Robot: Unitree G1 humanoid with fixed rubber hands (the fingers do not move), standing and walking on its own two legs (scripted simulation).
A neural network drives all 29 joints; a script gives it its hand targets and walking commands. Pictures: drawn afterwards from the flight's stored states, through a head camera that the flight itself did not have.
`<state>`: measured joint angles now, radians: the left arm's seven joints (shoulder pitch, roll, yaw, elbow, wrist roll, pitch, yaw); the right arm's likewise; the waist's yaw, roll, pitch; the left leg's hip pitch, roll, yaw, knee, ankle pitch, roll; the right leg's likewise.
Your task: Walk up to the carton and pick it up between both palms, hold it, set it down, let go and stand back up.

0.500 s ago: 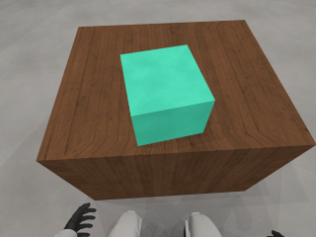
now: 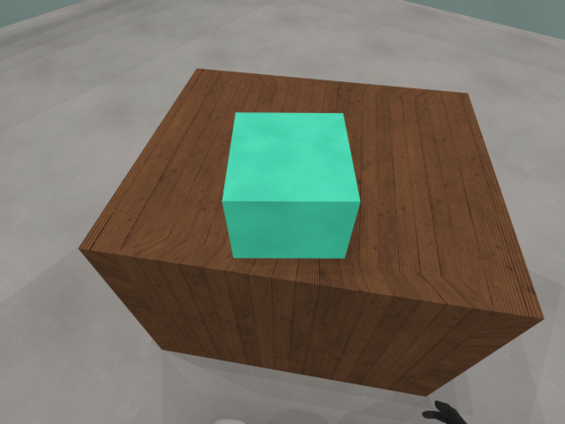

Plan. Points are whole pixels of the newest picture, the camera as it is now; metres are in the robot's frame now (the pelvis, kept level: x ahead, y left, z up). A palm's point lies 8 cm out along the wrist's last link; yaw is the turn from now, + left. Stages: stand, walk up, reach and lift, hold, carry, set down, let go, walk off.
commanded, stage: walk up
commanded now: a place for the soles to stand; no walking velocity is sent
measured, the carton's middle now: (289, 184) +0.55 +0.00 -0.03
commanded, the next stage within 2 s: stand in 1.38 s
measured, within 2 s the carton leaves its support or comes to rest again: neither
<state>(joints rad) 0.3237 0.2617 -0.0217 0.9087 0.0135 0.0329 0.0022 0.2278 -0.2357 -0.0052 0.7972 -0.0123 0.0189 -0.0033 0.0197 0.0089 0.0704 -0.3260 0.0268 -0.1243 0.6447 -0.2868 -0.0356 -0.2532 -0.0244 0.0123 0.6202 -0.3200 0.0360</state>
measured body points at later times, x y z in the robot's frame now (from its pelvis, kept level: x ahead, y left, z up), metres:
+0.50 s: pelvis +0.02 -0.01 +0.01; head +0.05 -0.01 +0.46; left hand +0.08 +0.26 -0.13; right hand +0.08 -0.27 -0.14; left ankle +0.04 +0.16 -0.72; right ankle +0.01 -0.15 -0.72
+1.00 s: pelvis +0.02 +0.00 +0.01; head +0.04 +0.01 +0.46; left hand +0.02 +0.28 -0.14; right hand +0.13 -0.25 -0.13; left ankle +0.04 +0.16 -0.72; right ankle +0.01 -0.15 -0.72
